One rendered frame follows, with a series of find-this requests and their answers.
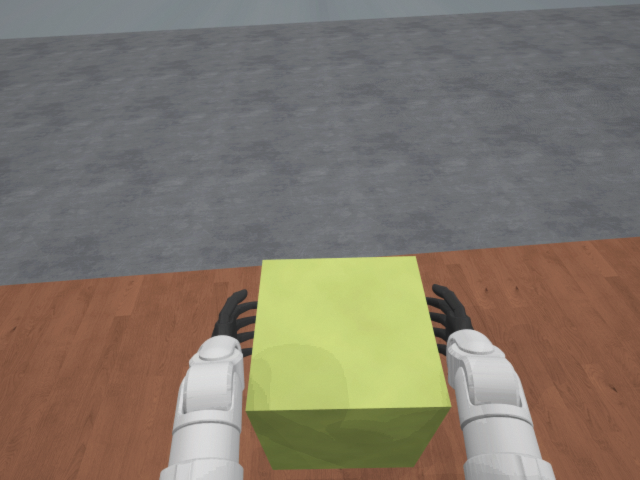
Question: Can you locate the carton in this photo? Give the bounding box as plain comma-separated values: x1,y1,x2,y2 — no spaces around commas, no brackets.
245,256,452,470

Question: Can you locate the robot right forearm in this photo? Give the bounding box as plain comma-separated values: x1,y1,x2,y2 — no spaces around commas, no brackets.
446,329,556,480

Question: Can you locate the robot left forearm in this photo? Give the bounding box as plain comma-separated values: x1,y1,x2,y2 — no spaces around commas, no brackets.
159,335,245,480

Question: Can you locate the robot left hand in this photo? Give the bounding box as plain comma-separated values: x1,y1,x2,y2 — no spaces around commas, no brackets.
211,289,258,358

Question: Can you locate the robot right hand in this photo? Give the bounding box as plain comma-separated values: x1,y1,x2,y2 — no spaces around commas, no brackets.
426,284,474,356

